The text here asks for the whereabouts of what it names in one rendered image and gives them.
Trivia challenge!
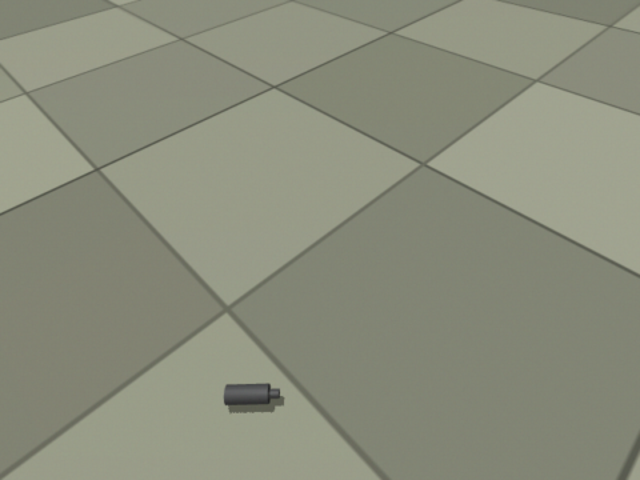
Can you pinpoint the bottle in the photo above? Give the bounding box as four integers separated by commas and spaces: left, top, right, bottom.
224, 384, 280, 405

